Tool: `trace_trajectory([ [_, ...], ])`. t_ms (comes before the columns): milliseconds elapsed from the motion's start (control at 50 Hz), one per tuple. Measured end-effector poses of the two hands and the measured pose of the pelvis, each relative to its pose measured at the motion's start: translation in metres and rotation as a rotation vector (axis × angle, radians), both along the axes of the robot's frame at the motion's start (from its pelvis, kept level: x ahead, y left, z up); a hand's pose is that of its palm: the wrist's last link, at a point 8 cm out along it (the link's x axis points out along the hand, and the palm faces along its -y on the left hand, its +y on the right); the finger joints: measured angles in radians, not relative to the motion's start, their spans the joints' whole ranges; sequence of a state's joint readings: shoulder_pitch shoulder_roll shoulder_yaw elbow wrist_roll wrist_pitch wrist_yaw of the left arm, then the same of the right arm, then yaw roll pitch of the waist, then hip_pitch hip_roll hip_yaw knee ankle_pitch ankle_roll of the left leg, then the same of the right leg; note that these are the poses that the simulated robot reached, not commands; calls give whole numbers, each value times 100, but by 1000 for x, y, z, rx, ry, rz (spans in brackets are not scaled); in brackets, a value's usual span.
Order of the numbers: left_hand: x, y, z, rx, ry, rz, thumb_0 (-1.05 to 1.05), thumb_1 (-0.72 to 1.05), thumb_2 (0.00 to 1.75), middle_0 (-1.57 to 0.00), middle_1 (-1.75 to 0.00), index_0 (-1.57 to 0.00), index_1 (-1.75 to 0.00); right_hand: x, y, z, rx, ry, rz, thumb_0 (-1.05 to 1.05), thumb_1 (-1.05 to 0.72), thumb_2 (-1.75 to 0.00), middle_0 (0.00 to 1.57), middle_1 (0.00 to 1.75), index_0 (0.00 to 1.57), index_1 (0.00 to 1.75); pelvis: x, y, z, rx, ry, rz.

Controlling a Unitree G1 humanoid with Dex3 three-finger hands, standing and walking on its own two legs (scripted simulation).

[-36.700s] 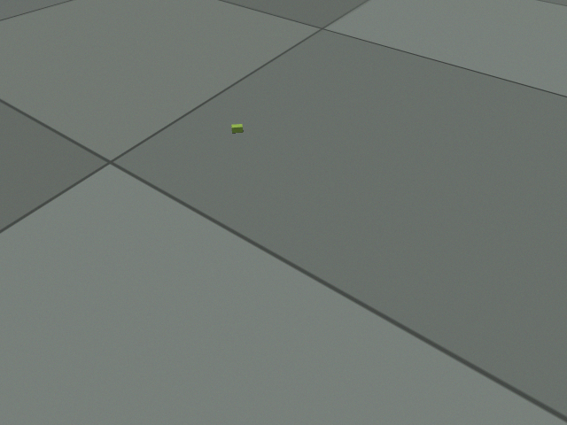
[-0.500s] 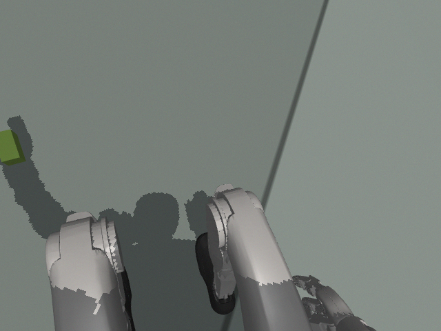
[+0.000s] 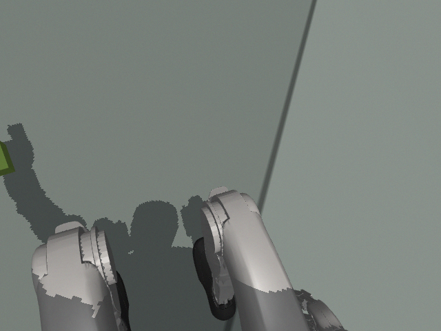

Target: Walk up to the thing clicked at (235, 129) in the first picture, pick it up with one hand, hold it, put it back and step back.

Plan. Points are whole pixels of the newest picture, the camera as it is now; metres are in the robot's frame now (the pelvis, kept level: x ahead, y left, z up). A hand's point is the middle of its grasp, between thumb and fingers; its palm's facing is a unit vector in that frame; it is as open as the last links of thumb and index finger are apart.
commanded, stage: home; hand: left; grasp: from above
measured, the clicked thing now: out of the picture +0.49 +0.33 -0.32
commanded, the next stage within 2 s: none
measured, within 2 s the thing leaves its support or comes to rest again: neither
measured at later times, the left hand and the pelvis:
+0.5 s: hand out of the picture +0.35 +0.31 +0.01, palm faces -0.23 -0.66 -0.71, open 8.1 cm; pelvis +0.01 +0.00 +0.12, yaw +5 degrees
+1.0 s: hand out of the picture +0.25 +0.23 +0.22, palm faces +0.18 -0.95 -0.25, open 7.4 cm; pelvis +0.05 +0.00 +0.31, yaw +9 degrees
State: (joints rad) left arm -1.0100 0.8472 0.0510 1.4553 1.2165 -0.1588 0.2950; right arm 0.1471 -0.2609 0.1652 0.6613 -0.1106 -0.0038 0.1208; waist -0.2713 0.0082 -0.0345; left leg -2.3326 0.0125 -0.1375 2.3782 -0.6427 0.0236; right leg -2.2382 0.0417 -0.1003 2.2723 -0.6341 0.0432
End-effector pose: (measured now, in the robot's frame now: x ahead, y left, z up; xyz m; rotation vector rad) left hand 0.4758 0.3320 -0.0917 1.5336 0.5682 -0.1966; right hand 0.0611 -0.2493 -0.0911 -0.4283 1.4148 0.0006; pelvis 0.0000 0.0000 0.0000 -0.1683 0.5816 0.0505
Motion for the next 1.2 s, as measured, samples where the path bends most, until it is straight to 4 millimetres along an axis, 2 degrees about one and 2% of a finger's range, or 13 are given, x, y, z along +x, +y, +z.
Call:
trace_trajectory([
  [100, -9, 8, -8, -77, 48, 51, 0, -17, 88, -20, -74, -19, -73, -3, -2, 1, 9, 23, 18, 0, -89, -89, 20, 29, 21, 30, 1, -2, 1, 3, -6, 5],
  [180, -19, 10, -3, -163, -19, 53, 0, 3, 84, -21, -59, -20, -59, -2, -11, 6, -11, 54, 17, 0, -89, -89, 20, 29, 21, 30, 5, -2, 3, -1, 3, 15],
  [260, -41, 10, 30, -254, -140, 92, 0, 24, 78, -21, -45, -20, -45, 13, -18, 18, -26, 38, -16, 0, -89, -90, 20, 29, 21, 30, 9, -2, 18, 8, 29, 28],
  [340, -72, 15, 70, -333, -172, 218, 0, 42, 76, -20, -36, -20, -36, 47, -17, 40, -17, -41, -19, 1, -90, -90, 20, 29, 20, 30, 11, -1, 49, 23, 43, 36],
  [420, -103, 15, 110, -420, -128, 333, 0, 60, 79, -20, -32, -20, -32, 87, -9, 72, 6, -170, -6, 1, -90, -90, 20, 29, 20, 30, 12, 0, 86, 33, 34, 42],
  [520, -142, 1, 157, -585, -88, 433, 0, 76, 85, -21, -31, -21, -31, 131, 6, 124, 43, -338, 27, 1, -90, -90, 20, 29, 20, 30, 14, 2, 132, 48, -5, 52],
  [600, -170, -12, 187, -712, -91, 515, 0, 83, 87, -21, -30, -21, -31, 156, 18, 165, 67, -453, 50, 1, -90, -90, 20, 29, 20, 30, 16, 1, 164, 57, -41, 65],
  [680, -194, -21, 213, -807, -104, 607, 0, 87, 88, -21, -30, -21, -30, 173, 29, 202, 86, -536, 63, 1, -90, -90, 20, 29, 20, 30, 18, 1, 192, 64, -75, 77],
  [800, -222, -31, 256, -918, -118, 760, 0, 89, 89, -21, -30, -21, -30, 184, 40, 248, 107, -598, 54, 1, -90, -90, 20, 29, 21, 30, 27, 0, 232, 78, -124, 93],
  [920, -243, -44, 306, -1005, -102, 894, 1, 90, 89, -21, -30, -21, -30, 184, 46, 292, 112, -623, 24, 1, -90, -90, 20, 29, 21, 30, 42, 1, 278, 93, -183, 106],
  [1060, -257, -60, 364, -1091, -97, 981, 1, 90, 90, -21, -30, -21, -30, 181, 46, 343, 87, -673, -16, 1, -90, -90, 20, 29, 21, 30, 62, 3, 325, 111, -255, 120],
  [1200, -269, -70, 416, -1119, -111, 988, 1, 90, 90, -21, -30, -21, -30, 188, 42, 384, 71, -747, -42, 1, -90, -90, 20, 29, 21, 30, 81, 5, 359, 128, -321, 128],
])
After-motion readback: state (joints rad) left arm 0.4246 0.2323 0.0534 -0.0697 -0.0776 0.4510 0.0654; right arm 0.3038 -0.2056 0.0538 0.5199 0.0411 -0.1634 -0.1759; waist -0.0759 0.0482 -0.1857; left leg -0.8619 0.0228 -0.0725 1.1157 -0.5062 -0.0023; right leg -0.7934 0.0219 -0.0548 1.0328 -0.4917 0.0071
